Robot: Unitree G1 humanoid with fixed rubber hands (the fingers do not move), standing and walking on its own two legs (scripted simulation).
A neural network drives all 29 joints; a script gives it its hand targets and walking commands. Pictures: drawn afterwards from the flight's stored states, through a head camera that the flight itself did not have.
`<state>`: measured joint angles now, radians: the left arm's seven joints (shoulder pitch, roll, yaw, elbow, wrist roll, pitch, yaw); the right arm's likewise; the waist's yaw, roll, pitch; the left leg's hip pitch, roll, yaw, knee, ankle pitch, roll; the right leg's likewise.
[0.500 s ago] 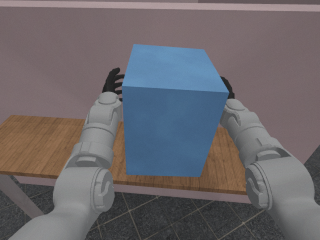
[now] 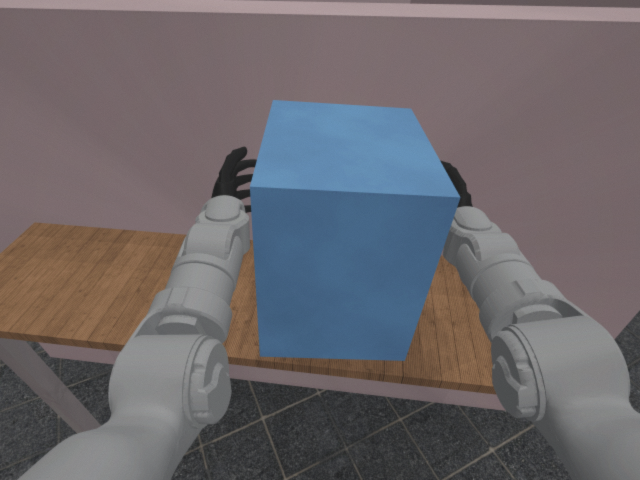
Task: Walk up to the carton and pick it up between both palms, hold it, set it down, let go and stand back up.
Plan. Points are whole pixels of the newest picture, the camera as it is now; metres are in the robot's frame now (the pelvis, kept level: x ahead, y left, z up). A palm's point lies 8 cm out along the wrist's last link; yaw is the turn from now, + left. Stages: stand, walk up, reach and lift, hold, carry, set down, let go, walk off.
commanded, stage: set down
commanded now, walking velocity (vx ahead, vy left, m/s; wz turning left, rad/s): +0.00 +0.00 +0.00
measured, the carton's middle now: (337, 228) +0.45 +0.04 +0.12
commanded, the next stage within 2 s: none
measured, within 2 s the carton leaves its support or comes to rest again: neither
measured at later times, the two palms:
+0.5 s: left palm (237, 215) +0.42 +0.18 +0.16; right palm (449, 229) +0.45 -0.12 +0.13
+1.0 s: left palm (243, 229) +0.43 +0.18 +0.12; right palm (444, 240) +0.46 -0.12 +0.10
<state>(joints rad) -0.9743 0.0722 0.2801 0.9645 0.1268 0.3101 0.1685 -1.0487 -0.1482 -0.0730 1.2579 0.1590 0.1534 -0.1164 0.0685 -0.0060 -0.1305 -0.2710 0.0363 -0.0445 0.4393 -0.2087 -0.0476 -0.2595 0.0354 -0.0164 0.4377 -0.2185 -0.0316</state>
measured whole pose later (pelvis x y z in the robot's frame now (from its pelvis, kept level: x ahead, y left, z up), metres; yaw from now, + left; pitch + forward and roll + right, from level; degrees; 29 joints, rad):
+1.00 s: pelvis +0.02 -0.01 +0.00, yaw +0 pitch +10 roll +0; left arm -0.95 0.01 0.33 1.01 0.13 0.14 0.19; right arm -0.99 -0.15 -0.23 1.29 -0.01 -0.01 -0.05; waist 0.11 -0.01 -0.13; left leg -0.40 0.05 -0.05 0.44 -0.21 -0.06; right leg -0.38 0.05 -0.02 0.44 -0.22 -0.04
